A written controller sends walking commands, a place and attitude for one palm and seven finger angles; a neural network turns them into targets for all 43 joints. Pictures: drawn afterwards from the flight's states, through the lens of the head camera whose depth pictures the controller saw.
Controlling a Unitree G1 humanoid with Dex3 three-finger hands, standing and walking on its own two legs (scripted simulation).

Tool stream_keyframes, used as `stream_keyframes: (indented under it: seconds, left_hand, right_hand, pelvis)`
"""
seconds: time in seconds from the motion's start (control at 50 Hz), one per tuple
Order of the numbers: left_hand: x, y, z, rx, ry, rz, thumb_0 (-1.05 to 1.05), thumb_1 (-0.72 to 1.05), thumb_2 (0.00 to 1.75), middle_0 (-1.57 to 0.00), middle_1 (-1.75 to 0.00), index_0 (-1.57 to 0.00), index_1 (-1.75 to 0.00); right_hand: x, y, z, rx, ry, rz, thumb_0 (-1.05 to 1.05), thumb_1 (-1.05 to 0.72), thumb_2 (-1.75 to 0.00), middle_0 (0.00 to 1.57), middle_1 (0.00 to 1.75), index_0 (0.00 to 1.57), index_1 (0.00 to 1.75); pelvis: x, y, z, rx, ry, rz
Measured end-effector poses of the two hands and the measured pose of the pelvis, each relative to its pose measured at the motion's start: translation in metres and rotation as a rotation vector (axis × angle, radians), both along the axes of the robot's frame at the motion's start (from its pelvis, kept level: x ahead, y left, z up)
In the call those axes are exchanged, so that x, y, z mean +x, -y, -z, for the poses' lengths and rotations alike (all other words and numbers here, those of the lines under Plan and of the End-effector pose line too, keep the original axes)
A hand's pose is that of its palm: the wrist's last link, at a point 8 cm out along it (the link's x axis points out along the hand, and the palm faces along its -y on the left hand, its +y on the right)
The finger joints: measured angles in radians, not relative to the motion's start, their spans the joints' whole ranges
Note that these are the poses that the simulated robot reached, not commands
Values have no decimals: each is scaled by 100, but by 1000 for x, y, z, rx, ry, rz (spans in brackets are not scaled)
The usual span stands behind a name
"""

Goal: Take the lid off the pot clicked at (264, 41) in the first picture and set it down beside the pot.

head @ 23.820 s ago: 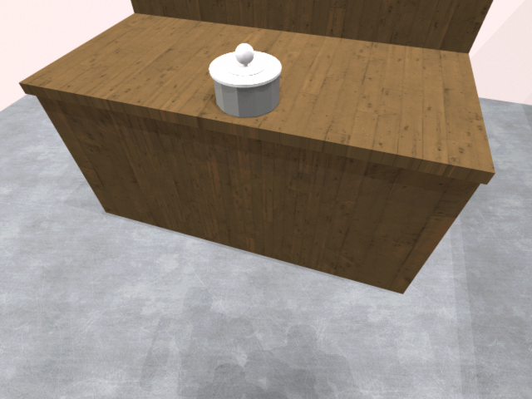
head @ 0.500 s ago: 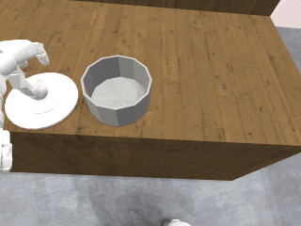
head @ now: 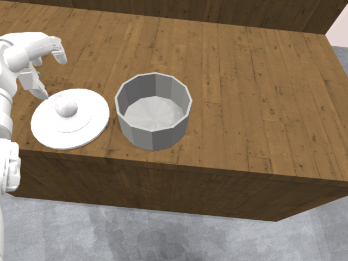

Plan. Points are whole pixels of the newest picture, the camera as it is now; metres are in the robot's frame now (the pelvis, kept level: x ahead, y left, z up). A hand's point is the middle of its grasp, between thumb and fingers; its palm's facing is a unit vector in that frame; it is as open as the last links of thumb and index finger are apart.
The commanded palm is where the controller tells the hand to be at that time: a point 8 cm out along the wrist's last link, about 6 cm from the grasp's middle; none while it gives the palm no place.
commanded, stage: raise the empty hand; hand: left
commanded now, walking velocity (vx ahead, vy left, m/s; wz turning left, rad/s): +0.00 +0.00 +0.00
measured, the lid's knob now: (66, 107) +0.50 +0.27 +0.01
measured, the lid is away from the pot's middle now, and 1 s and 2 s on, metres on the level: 0.23 0.23 0.23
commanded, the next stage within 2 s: draw the hand back to the body in 0.20 s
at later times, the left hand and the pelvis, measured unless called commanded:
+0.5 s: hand (35, 71) +0.48 +0.27 +0.15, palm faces -0.36 -0.04 -0.93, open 11.0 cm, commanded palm +0.46 +0.26 +0.21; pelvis +0.00 +0.00 +0.01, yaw +0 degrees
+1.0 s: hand (53, 78) +0.42 +0.21 +0.18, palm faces +0.23 -0.90 -0.37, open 11.0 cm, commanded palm +0.37 +0.26 +0.20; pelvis +0.00 -0.02 +0.01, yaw +1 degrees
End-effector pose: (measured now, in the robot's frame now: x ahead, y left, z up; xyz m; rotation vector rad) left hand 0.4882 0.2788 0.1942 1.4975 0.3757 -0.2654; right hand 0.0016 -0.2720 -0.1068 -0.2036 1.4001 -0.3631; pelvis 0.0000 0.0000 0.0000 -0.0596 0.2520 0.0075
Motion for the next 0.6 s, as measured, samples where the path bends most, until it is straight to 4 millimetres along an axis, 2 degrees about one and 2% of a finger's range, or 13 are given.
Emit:
stream_keyframes:
  seconds: [0.18,0.4,0.5,0.6]
  left_hand:
    - [4,5,-22,6,32,-3,0,8,47,-31,-96,-31,-96]
    - [0,9,-19,0,34,9,0,8,47,-31,-96,-31,-96]
    - [-11,7,-15,13,47,28,0,8,47,-31,-96,-31,-96]
    - [-29,3,-12,13,62,43,0,8,47,-31,-96,-31,-96]
  right_hand:
    - [1,-10,2,30,18,-2,1,-90,-90,21,30,20,30]
    - [3,-9,0,33,35,-4,1,-90,-90,21,30,20,30]
    - [10,-7,-2,40,56,-12,1,-90,-90,21,30,20,30]
    - [27,-5,-2,58,94,-43,1,-90,-90,21,30,20,30]
  pelvis:
    - [3,-5,-3,3,13,-2]
    - [2,-5,-4,7,22,1]
    - [2,-3,-6,10,38,3]
    - [1,-1,-8,13,62,-4]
